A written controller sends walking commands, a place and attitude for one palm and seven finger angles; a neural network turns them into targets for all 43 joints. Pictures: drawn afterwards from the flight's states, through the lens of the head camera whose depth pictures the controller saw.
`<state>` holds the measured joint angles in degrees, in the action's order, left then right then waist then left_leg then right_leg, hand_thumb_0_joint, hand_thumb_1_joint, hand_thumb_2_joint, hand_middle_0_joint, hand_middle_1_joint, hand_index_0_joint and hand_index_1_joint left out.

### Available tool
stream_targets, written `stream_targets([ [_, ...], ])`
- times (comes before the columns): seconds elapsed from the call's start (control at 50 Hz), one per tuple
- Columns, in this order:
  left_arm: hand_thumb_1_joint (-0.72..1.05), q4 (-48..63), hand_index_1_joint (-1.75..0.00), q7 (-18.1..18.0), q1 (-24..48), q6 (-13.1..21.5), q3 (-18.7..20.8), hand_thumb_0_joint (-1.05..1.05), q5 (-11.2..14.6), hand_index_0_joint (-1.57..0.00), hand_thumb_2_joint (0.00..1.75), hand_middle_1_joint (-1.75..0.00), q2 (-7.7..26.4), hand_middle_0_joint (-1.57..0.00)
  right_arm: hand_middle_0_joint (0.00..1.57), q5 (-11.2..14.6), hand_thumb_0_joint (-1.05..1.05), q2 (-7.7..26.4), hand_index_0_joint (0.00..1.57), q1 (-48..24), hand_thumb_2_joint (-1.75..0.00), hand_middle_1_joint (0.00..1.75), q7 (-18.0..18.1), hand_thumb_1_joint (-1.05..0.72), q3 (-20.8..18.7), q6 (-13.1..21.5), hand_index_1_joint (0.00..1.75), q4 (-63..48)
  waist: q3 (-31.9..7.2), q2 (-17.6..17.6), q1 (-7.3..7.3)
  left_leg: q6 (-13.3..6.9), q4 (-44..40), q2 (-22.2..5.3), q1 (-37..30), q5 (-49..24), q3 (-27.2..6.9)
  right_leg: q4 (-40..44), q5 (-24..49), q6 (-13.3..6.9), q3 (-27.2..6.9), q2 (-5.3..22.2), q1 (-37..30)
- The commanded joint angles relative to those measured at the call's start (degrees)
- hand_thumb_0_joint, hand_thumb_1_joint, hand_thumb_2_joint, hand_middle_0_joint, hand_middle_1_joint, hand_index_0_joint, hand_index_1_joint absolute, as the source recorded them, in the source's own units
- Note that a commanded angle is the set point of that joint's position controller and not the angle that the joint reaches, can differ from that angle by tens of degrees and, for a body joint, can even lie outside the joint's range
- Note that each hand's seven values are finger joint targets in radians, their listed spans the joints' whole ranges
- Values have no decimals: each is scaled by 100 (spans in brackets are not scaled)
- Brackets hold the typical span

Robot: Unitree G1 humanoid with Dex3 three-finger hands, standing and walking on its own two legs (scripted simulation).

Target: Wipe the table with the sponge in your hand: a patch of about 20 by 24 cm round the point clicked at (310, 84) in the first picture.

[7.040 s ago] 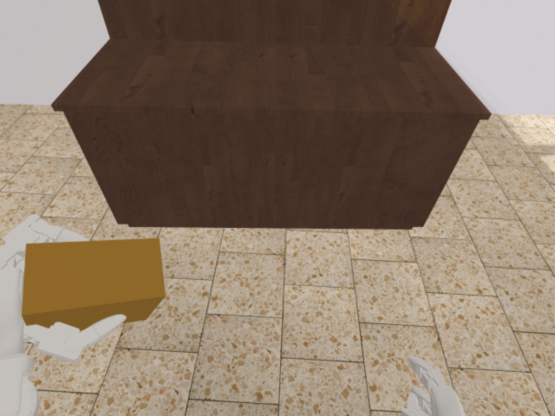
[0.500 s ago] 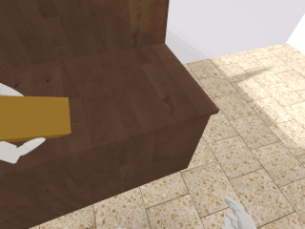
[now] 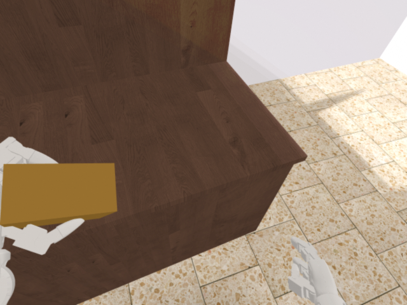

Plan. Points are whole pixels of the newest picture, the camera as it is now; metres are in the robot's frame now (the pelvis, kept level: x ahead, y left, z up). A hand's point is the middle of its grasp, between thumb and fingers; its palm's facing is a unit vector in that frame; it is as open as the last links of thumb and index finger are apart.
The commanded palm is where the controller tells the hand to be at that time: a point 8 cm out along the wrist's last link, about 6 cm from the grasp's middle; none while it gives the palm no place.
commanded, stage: shuffle to correct the standing spot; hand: left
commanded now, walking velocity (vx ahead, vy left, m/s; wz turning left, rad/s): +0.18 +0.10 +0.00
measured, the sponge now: (77, 195) +0.23 +0.21 +0.15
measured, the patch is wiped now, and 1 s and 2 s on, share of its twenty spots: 0.00 0.00 0.00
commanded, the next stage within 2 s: come to a stop and stand still in 1.42 s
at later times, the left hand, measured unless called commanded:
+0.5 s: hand (43, 188) +0.23 +0.26 +0.16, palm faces +0.40 -0.83 -0.39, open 10.4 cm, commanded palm +0.17 +0.29 +0.18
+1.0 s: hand (36, 191) +0.23 +0.27 +0.16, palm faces +0.43 -0.83 -0.35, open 10.4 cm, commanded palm +0.18 +0.30 +0.18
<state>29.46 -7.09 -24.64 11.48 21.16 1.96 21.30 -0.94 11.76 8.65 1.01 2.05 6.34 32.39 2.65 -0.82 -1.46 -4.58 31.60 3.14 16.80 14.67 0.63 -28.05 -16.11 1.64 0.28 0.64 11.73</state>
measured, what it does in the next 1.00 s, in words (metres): stands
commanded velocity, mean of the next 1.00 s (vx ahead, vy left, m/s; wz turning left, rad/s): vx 0.18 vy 0.10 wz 0.00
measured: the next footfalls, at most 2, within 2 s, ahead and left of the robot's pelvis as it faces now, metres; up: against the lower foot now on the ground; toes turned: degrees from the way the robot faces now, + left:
left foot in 1.34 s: +0.13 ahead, +0.19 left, +0.00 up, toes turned +2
right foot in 1.42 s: +0.09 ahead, -0.08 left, +0.00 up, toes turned +0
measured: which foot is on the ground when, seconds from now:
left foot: down 0.00-1.00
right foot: down 0.00-1.00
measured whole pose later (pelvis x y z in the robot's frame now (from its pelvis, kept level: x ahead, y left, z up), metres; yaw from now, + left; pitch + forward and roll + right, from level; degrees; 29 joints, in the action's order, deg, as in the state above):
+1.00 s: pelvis +0.01 +0.02 -0.01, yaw +0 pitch -2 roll -1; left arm 25.7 -8.3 -24.5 11.0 20.6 2.0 19.6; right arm -0.2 11.8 11.6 2.5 0.4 3.5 34.5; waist 1.6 0.0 -0.8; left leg -6.6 36.5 5.4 15.6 19.1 2.4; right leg -43.3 -25.0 -0.3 -0.2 1.7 16.0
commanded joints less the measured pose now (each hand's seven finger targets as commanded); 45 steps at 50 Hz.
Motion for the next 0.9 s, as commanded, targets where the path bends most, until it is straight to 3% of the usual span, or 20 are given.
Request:
stream_targets([
  [0.0,10,888,-160,-78,687,297,457,0,15,-120,130,-160,785,-120,20,68,0,823,20,-337,-90,30,93,-90,-355,181,30,-828,-608,533,137,93,-1011,-827,-70,326,-921,-125,458,-298,95,66,-61],
  [0.04,10,1057,-160,-101,880,331,555,0,8,-120,130,-160,943,-120,20,85,0,837,20,-368,-90,30,111,-90,-350,191,30,-848,-666,612,141,56,-1020,-792,-58,456,-947,-200,557,-330,56,93,-150],
  [0.08,10,1153,-160,-109,924,365,427,0,-4,-120,130,-160,824,-120,20,74,0,801,20,-368,-90,30,107,-90,-335,219,30,-865,-724,724,121,93,-968,-792,-125,172,-983,-273,657,-342,122,97,-186],
  [0.14,10,1128,-160,-152,741,370,571,0,-9,-120,130,-160,997,-120,20,90,0,798,20,-386,-90,30,87,-90,-343,235,30,-845,-901,547,103,72,-591,-667,-110,-259,-778,-125,905,-422,-77,235,-423],
  [0.16,10,1099,-160,-144,664,376,447,0,10,-120,130,-160,811,-120,20,97,0,761,20,-345,-90,30,81,-90,-340,230,30,-823,-948,417,109,117,-428,-635,-84,-533,-725,-133,1017,-469,-101,291,-517],
  [0.22,10,1086,-160,-152,571,402,495,0,32,-120,130,-160,864,-120,20,121,0,799,20,-327,-90,30,63,-90,-376,203,30,-794,-916,415,122,156,-182,-566,-30,-714,-641,-195,1024,-547,-254,389,-463],
  [0.24,10,1068,-160,-162,462,393,619,0,43,-120,130,-160,997,-120,20,136,0,826,20,-329,-90,30,62,-90,-391,191,30,-780,-937,568,139,156,-229,-596,-160,-830,-674,-303,1057,-524,-224,365,-360],
  [0.28,10,1046,-160,-153,472,411,557,0,56,-120,130,-160,891,-120,20,153,0,808,20,-307,-90,30,65,-90,-388,156,30,-784,-852,713,144,178,-405,-699,-173,-954,-858,-514,929,-434,17,207,-222],
  [0.38,10,1059,-160,-140,302,467,628,0,63,-120,130,-160,935,-120,20,162,0,822,20,-284,-90,30,74,-90,-429,118,30,-801,-933,646,138,187,-399,-806,-334,-1530,-967,-458,827,-365,198,110,-207],
  [0.42,10,954,-160,-146,185,467,624,0,74,-120,130,-160,913,-120,20,184,0,822,20,-284,-90,30,67,-90,-449,92,30,-793,-985,288,123,214,-111,-686,-14,-1285,-750,-283,1085,-480,-42,290,-543],
  [0.48,10,1016,-160,-155,169,479,621,0,101,-120,130,-160,926,-120,20,202,0,827,20,-282,-90,30,73,-90,-463,64,30,-767,-957,274,144,246,77,-569,94,-979,-628,-389,1079,-607,-322,498,-492],
  [0.52,10,1014,-160,-164,189,478,670,0,105,-120,130,-160,964,-120,20,199,0,820,20,-298,-90,30,88,-90,-462,53,30,-758,-899,273,150,213,-7,-583,100,-788,-702,-471,940,-579,-278,461,-356],
  [0.54,10,1070,-160,-179,245,467,774,0,109,-120,130,-160,1097,-120,20,198,0,863,20,-314,-90,30,108,-90,-469,37,30,-750,-904,448,166,203,-132,-634,13,-926,-798,-609,1003,-537,-206,409,-298],
  [0.58,10,1105,-160,-163,365,475,633,0,98,-120,130,-160,933,-120,20,194,0,847,20,-307,-90,30,116,-90,-458,40,30,-767,-818,749,175,199,-373,-743,-101,-1163,-987,-751,900,-410,72,214,-151],
  [0.64,10,1135,-160,-162,491,483,649,0,69,-120,130,-160,1000,-120,20,182,0,872,20,-276,-90,30,134,-90,-478,57,30,-760,-745,913,175,176,-580,-819,-223,-1052,-1124,-658,598,-353,188,100,-42],
  [0.68,10,1022,-160,-161,422,487,554,0,63,-120,130,-160,882,-120,20,170,0,836,20,-280,-90,30,128,-90,-464,70,30,-751,-744,767,148,224,-592,-811,-198,-980,-1114,-448,494,-368,219,93,-132],
  [0.74,10,716,-160,-180,229,439,602,0,77,-120,130,-160,924,-120,20,189,0,816,20,-280,-90,30,141,-90,-473,12,30,-735,-768,69,121,202,-114,-568,387,-185,-771,-103,674,-603,-341,487,-596],
  [0.8,10,789,-160,-175,409,444,489,0,104,-120,130,-160,856,-120,20,189,0,788,20,-299,-90,30,134,-90,-470,-16,30,-703,-553,-262,169,163,547,-380,533,578,-448,236,-26,-881,-1052,1007,-169],
  [0.84,10,1020,-160,-194,656,427,547,0,115,-120,130,-160,964,-120,20,186,0,859,20,-312,-90,30,136,-90,-473,-35,30,-686,-456,197,240,157,310,-457,309,698,-625,-100,-150,-860,-908,930,190],
  [0.88,10,1052,-160,-184,678,407,522,0,101,-120,130,-160,862,-120,20,183,0,856,20,-332,-90,30,170,-90,-445,-33,30,-719,-410,1084,255,129,-951,-860,-177,664,-1579,-1229,39,-413,101,101,672],
])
